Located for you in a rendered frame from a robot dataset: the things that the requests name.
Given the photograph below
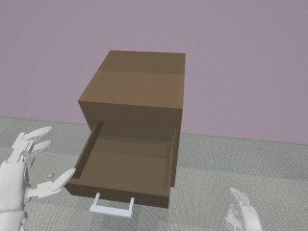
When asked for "cabinet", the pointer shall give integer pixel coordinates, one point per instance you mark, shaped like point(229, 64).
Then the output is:
point(138, 87)

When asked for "robot left forearm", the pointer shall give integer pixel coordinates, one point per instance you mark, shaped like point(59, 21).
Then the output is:
point(13, 220)

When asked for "drawer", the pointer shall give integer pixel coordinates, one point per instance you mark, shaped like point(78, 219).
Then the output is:
point(122, 160)

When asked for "robot right hand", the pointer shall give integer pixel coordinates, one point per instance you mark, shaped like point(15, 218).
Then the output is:
point(248, 219)

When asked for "robot left hand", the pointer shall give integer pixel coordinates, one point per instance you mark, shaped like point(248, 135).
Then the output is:
point(14, 175)

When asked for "handle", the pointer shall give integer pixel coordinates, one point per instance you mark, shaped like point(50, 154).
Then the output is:
point(109, 211)

